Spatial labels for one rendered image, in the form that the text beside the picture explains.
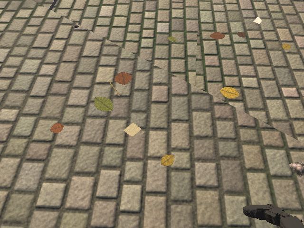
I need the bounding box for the right robot hand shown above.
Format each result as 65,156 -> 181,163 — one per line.
242,203 -> 304,228

